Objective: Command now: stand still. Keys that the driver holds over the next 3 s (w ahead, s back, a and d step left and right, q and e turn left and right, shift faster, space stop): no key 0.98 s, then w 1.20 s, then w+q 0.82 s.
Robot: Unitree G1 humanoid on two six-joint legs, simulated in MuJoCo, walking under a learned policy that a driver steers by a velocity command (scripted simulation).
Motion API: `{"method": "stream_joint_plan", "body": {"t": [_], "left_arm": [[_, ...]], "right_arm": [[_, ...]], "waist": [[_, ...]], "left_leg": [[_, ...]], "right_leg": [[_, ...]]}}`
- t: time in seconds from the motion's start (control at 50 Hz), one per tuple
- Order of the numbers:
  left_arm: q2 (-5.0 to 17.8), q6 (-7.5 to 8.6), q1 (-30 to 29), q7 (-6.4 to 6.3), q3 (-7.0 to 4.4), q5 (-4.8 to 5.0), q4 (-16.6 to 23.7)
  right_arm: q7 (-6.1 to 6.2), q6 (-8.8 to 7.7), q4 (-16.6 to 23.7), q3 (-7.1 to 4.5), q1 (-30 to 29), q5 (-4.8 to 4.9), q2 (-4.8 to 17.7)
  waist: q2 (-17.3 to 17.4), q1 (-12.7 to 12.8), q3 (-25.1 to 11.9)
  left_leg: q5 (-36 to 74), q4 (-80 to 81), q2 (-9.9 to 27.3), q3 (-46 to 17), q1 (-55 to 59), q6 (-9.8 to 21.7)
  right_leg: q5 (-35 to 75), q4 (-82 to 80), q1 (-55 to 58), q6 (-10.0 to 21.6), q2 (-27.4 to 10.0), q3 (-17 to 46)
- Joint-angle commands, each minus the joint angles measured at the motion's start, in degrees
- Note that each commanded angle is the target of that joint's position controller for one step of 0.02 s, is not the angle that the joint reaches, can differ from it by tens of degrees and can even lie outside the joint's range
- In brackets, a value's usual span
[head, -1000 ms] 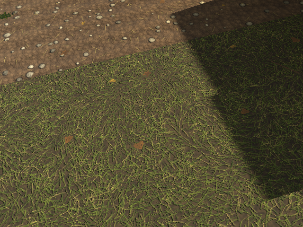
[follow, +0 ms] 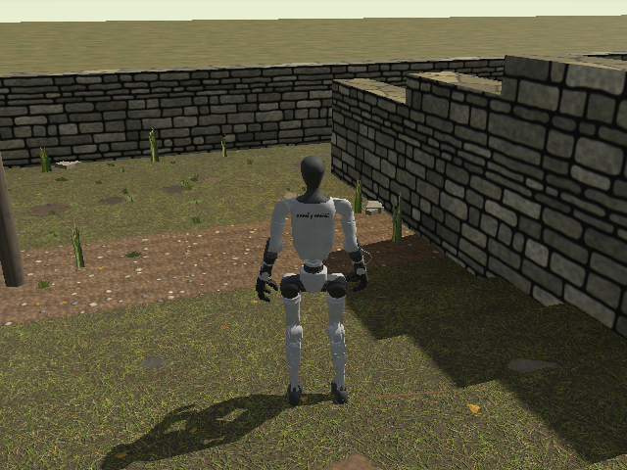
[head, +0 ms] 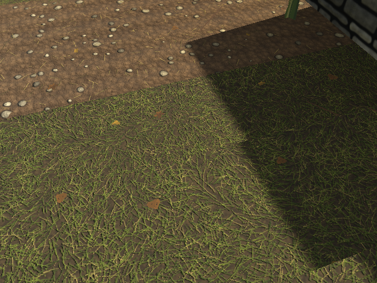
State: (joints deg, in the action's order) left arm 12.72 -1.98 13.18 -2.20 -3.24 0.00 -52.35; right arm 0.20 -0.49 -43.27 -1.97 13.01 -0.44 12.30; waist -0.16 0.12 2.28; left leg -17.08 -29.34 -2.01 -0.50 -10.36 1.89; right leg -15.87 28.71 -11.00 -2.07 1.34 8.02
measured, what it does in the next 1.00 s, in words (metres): stands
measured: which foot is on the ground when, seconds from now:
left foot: down 0.00-1.00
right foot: down 0.00-1.00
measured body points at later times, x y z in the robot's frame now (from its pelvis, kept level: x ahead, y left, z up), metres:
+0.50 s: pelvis +0.00 +0.01 +0.00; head +0.01 +0.01 +0.45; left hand +0.01 +0.26 -0.15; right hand +0.06 -0.24 -0.14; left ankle -0.01 +0.10 -0.74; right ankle +0.00 -0.15 -0.74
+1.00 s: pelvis +0.00 +0.01 +0.00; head +0.01 +0.01 +0.45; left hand -0.02 +0.25 -0.16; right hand +0.02 -0.24 -0.15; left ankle -0.01 +0.10 -0.74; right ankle +0.00 -0.15 -0.74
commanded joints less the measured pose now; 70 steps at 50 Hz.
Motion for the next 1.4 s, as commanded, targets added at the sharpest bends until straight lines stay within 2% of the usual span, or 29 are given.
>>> {"method": "stream_joint_plan", "body": {"t": [0.02, 0.24, 0.46, 0.98, 1.0, 1.02, 1.04, 1.06, 1.08, 1.1, 1.12, 1.14, 1.18, 1.22, 1.24, 1.26, 1.28, 1.3, 1.32, 1.34, 1.36, 1.38, 1.4], "left_arm": [[6.03, 0.53, 1.27, -0.37, -1.27, 0.03, 0.64], [5.58, 0.67, 2.36, -0.69, -1.02, 0.07, -5.01], [4.81, 0.86, 3.9, -0.8, -0.38, 0.05, -8.76], [3.17, 1.08, 7.36, -0.93, 0.95, 0.15, -11.7], [2.49, 1.02, 8.25, -0.99, 1.14, 0.15, -12.05], [2.22, 0.97, 8.14, -1.11, 1.19, 0.32, -11.92], [2.29, 1.15, 7.44, -1.16, 1.13, 0.52, -11.25], [2.37, 1.73, 5.57, -1.03, 1.15, 0.52, -9.94], [1.99, 2.68, 3.13, -0.71, 1.36, 0.61, -8.23], [2.4, 3.73, 1.36, -0.25, 1.31, 0.95, -7.02], [2.92, 4.66, 0.53, 0.3, 1.1, 1.29, -6.35], [2.78, 5.5, 1.03, 0.83, 1.06, 1.52, -6.14], [2.93, 6.76, 1.28, 1.61, 0.98, 1.68, -5.87], [2.28, 7.22, 4.28, 1.9, 0.76, 1.35, -7.28], [2.12, 7.09, 8.68, 1.98, 0.42, 1.31, -9.17], [2.26, 6.7, 12.95, 1.87, 0.01, 1.27, -10.89], [2.97, 6.47, 17.58, 1.72, -0.37, 1.31, -11.83], [7.69, 6.44, 23.81, 1.22, -1.26, 1.06, -11.84], [11.95, 7.19, 25.47, 2.36, -1.61, -0.49, -12.0], [9.7, 8.18, 19.69, 2.89, -0.77, -0.5, -10.51], [7.22, 8.7, 14.65, 3.27, 0.01, -0.14, -8.72], [6.55, 8.81, 11.17, 3.62, 0.49, 0.07, -7.28], [5.61, 8.69, 9.85, 3.65, 0.94, 0.21, -6.7]], "right_arm": [[0.34, -0.74, 2.17, -1.42, 0.28, 0.08, 6.07], [0.79, -0.58, -3.14, -1.08, 2.28, 0.27, 6.34], [1.0, -0.29, -7.71, -0.53, 3.77, 0.44, 6.32], [1.25, 0.25, -13.96, 0.56, 6.42, 0.58, 5.05], [1.37, 0.34, -14.52, 0.6, 7.23, 0.55, 4.88], [1.6, 0.54, -14.72, 0.24, 7.52, 0.86, 5.9], [1.86, 0.71, -14.59, -0.46, 7.8, 1.37, 8.04], [2.02, 0.69, -14.69, -0.95, 9.65, 1.71, 9.62], [2.09, 0.41, -14.74, -1.61, 11.13, 1.82, 11.5], [2.18, -0.08, -14.32, -2.01, 10.64, 1.53, 12.22], [2.1, -0.75, -13.89, -2.02, 10.03, 0.98, 11.64], [1.88, -1.35, -13.36, -1.95, 9.24, 0.9, 10.95], [1.57, -1.9, -12.16, -1.86, 7.2, 2.01, 10.22], [1.46, -1.47, -11.8, -2.02, 5.39, 2.71, 11.18], [1.42, -1.13, -11.87, -2.07, 5.47, 2.91, 11.47], [1.42, -1.06, -11.73, -1.86, 5.55, 2.92, 10.97], [1.14, -1.42, -11.07, -1.09, 4.07, 2.61, 8.61], [0.47, -2.15, -9.91, 0.27, 3.51, 1.34, 3.55], [0.52, -3.27, -7.9, 0.0, 3.7, 2.76, 3.37], [0.53, -4.15, -7.39, -0.42, 2.37, 3.8, 6.19], [0.24, -4.67, -7.51, -0.64, 2.0, 3.8, 7.42], [0.21, -4.9, -8.4, -0.97, 2.84, 2.95, 7.89], [0.25, -5.0, -8.56, -1.5, 2.65, 2.02, 8.7]], "waist": [[0.7, 0.01, -1.12], [0.63, -0.12, -0.04], [0.48, -0.35, 0.77], [0.22, -0.76, 1.92], [0.8, -0.76, 0.69], [1.92, -1.03, 1.35], [4.36, -1.53, 2.49], [7.03, -2.62, 4.29], [9.68, -3.47, 6.23], [9.71, -3.47, 8.62], [8.68, -3.32, 9.4], [7.7, -2.63, 8.94], [6.04, -1.58, 6.56], [5.95, 0.67, 3.63], [5.46, 2.39, 2.13], [4.03, 3.98, 1.44], [0.23, 6.09, 0.8], [-13.82, 7.3, -2.75], [-18.1, 6.11, -1.98], [-10.06, 3.73, 3.81], [-6.52, 2.23, 6.51], [-4.6, 0.91, 5.78], [-4.95, 0.29, 5.18]], "left_leg": [[9.54, 6.7, 4.81, -5.27, -1.52, 0.93], [8.58, 8.12, 4.47, -5.1, -1.39, 1.11], [8.25, 8.64, 4.0, -4.71, -1.39, 1.22], [7.65, 8.7, 3.22, -3.89, -1.64, 1.14], [1.21, 9.53, 2.98, -3.9, -1.23, 1.28], [-9.11, 10.65, 3.0, -4.74, -1.91, 2.08], [-20.31, 12.41, 4.56, -7.74, -2.81, 4.01], [-29.82, 16.08, 9.01, -14.28, -2.76, 6.85], [-34.56, 20.26, 15.23, -22.92, -3.55, 10.35], [-33.12, 22.75, 19.61, -28.59, -5.16, 13.08], [-28.92, 23.28, 21.37, -30.58, -4.08, 14.29], [-25.04, 22.64, 21.78, -30.01, -1.86, 14.1], [-17.18, 21.39, 18.84, -22.9, -0.34, 11.04], [-11.0, 17.87, 13.29, -13.49, -6.0, 8.65], [-11.14, 14.87, 11.32, -10.89, -10.54, 8.11], [-11.81, 11.16, 9.52, -9.43, -14.5, 7.43], [-9.38, 2.34, 7.14, -6.66, -19.29, 5.62], [-9.09, -20.39, 2.27, 0.9, -24.87, 1.65], [-14.57, -32.51, -1.35, -2.47, -34.52, 2.38], [-10.86, -39.47, 2.69, -5.9, -39.16, 3.57], [-4.12, -40.34, 4.85, -6.48, -40.69, 4.32], [0.63, -38.26, 6.54, -5.53, -38.48, 4.16], [4.28, -34.53, 7.9, -4.89, -36.71, 3.74]], "right_leg": [[11.62, -3.1, 1.28, 0.85, -2.04, 1.52], [11.28, -4.17, 1.47, 0.5, -1.88, 0.49], [10.83, -4.91, 0.97, 0.39, -1.69, -0.44], [9.67, -5.53, -0.25, 0.46, -1.25, -1.86], [5.16, -5.01, 0.08, 0.58, -0.38, -2.96], [-1.38, -2.82, -1.38, 0.97, 1.1, -4.73], [-9.23, 1.43, -4.51, 1.57, 2.83, -7.01], [-12.86, 6.56, -9.87, 2.11, 3.08, -8.24], [-11.77, 12.5, -13.5, 2.58, 1.44, -8.73], [-10.33, 17.9, -16.74, 3.15, -1.49, -7.38], [-12.03, 22.5, -20.36, 3.6, -3.29, -5.92], [-13.21, 23.76, -23.12, 4.24, -4.8, -5.14], [-11.48, 15.49, -20.01, 5.03, -5.72, -5.8], [-3.3, 3.62, -5.83, 4.55, -2.31, -10.45], [2.58, 0.18, 2.89, 3.66, 0.19, -12.93], [2.96, -0.74, 9.0, 2.93, 1.63, -13.52], [0.38, -3.3, 14.49, 3.75, -1.97, -7.93], [-5.61, -11.1, 19.02, 7.75, -14.97, 11.14], [-20.88, -19.94, 18.11, 15.7, -24.02, 33.48], [-26.72, -21.25, 13.78, 16.88, -25.07, 34.18], [-22.12, -20.96, 11.86, 14.89, -22.24, 26.89], [-13.49, -20.9, 10.66, 13.06, -19.1, 19.91], [-3.78, -20.59, 10.29, 11.47, -16.6, 13.71]]}}
Next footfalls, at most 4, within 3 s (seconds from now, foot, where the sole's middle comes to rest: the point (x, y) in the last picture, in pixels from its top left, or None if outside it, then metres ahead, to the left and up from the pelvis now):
1.28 right None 0.09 -0.14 -0.77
1.74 left None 0.38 0.08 -0.77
2.24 right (229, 246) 0.72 -0.14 -0.91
2.78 left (166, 195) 0.97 0.13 -0.91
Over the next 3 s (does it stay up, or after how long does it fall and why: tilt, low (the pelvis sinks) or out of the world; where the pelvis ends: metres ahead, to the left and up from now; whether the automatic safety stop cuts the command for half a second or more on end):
stays up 0.92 0.06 -0.13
